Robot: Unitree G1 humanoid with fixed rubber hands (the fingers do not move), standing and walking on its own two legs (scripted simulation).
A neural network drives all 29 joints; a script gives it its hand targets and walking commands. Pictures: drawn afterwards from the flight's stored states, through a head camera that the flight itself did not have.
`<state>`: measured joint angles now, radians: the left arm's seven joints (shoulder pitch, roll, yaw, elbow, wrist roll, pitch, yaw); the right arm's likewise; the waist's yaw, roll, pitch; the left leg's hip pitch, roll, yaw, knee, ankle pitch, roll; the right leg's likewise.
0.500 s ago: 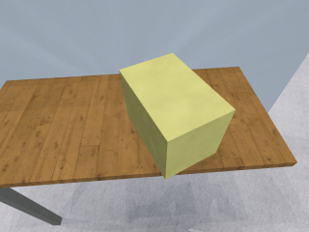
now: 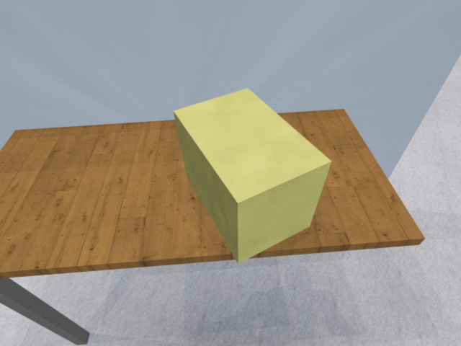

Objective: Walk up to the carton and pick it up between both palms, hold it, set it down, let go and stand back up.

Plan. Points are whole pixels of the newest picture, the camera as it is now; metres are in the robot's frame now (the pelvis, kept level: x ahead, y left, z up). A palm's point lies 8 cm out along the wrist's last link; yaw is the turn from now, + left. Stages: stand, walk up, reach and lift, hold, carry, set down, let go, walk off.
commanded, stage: stand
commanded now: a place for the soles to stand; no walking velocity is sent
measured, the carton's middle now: (243, 170) +0.47 -0.02 +0.04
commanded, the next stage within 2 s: reach and lift in 1.08 s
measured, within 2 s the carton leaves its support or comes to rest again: neither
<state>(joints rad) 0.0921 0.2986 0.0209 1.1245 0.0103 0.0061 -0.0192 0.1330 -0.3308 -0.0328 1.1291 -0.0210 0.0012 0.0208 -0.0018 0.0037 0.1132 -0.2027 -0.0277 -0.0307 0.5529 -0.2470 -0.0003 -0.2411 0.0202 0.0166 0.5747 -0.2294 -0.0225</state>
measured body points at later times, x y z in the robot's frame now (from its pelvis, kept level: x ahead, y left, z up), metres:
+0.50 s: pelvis +0.02 +0.00 +0.02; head +0.02 +0.00 +0.47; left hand +0.10 +0.29 -0.12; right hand +0.07 -0.29 -0.12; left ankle +0.04 +0.12 -0.73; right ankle +0.06 -0.10 -0.73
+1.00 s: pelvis +0.03 +0.01 +0.02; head +0.04 +0.01 +0.47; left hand +0.13 +0.29 -0.12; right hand +0.10 -0.28 -0.12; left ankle +0.04 +0.12 -0.73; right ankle +0.06 -0.10 -0.73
